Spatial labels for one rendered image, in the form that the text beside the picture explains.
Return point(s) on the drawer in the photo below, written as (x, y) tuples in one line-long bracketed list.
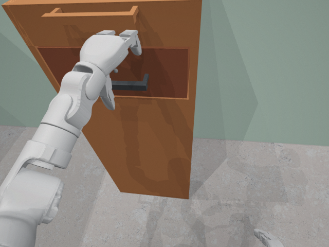
[(167, 66)]

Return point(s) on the left robot forearm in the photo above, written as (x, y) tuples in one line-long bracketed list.
[(62, 124)]

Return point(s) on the robot left upper arm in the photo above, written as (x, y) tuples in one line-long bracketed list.
[(32, 198)]

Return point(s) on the robot left hand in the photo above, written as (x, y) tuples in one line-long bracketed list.
[(106, 51)]

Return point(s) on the robot right hand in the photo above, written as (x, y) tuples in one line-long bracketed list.
[(267, 238)]

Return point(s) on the handle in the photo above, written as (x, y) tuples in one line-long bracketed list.
[(131, 85), (90, 18)]

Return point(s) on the cabinet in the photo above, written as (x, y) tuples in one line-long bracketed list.
[(145, 143)]

